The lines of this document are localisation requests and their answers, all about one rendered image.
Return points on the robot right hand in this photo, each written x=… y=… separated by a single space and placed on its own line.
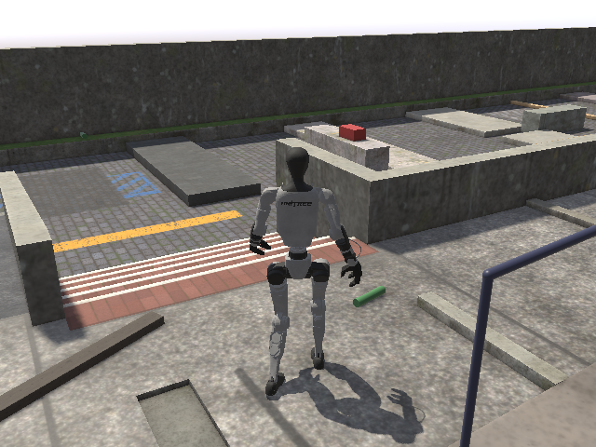
x=357 y=273

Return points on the right robot upper arm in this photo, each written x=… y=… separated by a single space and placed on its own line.
x=326 y=197

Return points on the robot right foot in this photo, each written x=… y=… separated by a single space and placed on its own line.
x=318 y=362

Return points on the robot right forearm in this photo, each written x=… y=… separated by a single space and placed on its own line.
x=346 y=249

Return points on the robot left forearm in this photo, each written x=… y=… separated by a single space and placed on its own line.
x=254 y=240

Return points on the robot torso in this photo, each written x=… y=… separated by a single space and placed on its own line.
x=297 y=214

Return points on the left robot upper arm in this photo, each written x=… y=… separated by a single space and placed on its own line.
x=268 y=196

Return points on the robot left hand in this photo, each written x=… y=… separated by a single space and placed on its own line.
x=263 y=245

